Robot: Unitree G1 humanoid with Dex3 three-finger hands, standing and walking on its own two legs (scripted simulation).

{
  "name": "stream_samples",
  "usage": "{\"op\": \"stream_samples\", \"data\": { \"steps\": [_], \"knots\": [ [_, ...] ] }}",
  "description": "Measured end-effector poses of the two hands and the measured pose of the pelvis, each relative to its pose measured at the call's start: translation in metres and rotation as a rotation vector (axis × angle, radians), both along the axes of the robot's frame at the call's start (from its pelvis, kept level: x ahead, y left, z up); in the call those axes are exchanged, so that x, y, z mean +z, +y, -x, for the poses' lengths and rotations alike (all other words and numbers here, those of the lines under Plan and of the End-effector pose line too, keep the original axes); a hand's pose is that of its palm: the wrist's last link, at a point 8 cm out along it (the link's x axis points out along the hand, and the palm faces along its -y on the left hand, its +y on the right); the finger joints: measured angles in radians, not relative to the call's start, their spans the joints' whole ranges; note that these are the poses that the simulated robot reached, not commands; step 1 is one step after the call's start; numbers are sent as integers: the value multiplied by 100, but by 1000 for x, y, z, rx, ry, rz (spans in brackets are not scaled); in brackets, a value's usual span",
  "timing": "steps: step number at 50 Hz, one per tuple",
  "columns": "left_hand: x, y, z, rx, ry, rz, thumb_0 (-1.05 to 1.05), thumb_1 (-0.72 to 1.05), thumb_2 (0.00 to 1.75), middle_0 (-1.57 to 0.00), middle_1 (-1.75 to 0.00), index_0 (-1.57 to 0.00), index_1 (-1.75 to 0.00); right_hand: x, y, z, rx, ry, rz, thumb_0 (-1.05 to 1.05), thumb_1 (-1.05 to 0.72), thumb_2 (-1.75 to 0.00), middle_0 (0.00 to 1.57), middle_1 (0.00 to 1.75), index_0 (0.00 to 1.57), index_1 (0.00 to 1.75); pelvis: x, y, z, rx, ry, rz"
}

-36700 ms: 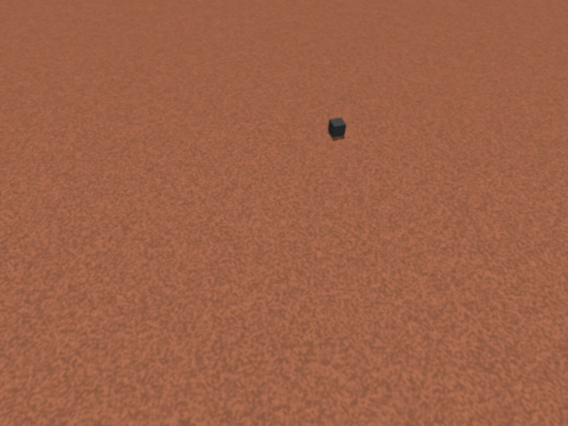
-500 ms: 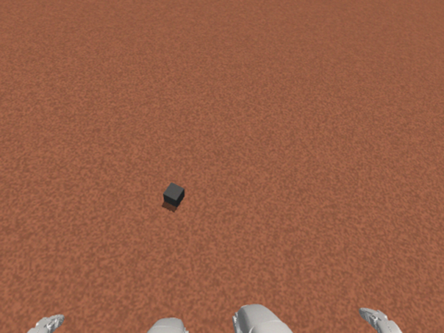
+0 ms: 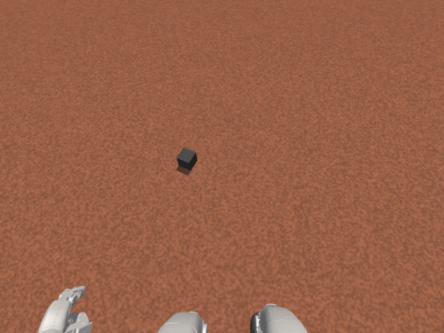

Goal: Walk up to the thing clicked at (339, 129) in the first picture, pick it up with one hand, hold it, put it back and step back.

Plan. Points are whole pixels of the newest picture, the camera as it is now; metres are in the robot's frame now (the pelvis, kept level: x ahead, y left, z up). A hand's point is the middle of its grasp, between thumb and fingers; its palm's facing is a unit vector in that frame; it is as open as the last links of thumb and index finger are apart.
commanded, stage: step back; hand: left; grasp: from above
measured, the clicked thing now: (187, 159) +0.92 +0.21 -0.72
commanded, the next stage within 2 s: stand in 1.36 s
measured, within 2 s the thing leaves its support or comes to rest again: neither
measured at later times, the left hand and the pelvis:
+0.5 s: hand out of the picture -0.11 +0.25 -0.14, palm faces -0.04 -0.91 -0.40, open 7.3 cm; pelvis -0.14 -0.02 +0.00, yaw -5 degrees
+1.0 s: hand out of the picture -0.04 +0.26 -0.14, palm faces -0.03 -0.92 -0.38, open 7.3 cm; pelvis -0.13 -0.01 +0.01, yaw +0 degrees
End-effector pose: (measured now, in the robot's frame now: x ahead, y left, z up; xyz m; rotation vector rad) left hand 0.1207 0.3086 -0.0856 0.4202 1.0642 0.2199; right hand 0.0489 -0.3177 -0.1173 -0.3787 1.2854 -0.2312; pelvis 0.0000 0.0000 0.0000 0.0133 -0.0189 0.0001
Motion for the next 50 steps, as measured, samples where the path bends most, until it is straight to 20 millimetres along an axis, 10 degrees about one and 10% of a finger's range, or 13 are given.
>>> {"op": "stream_samples", "data": {
  "steps": [15,27,35,50],
  "knots": [
    [-24,-7,124,42,65,99,0,91,90,-21,-30,-21,-30,36,7,53,58,-144,29,1,-91,-89,21,30,21,30,8,-3,100,-21,-12,36],
    [-9,-19,239,78,178,22,1,91,90,-21,-30,-21,-30,15,-18,110,-13,-174,-54,1,-91,-90,21,30,20,30,7,-22,143,-71,-39,12],
    [-10,3,239,107,123,28,1,90,90,-21,-30,-21,-30,2,0,151,18,-13,-56,1,-91,-90,21,30,20,30,4,-6,150,13,-22,22],
    [-13,-1,165,30,72,60,0,91,90,-21,-30,-21,-30,20,-3,143,-28,-63,-20,1,-91,-89,21,30,20,30,9,-9,130,-5,-22,9]
  ]
}}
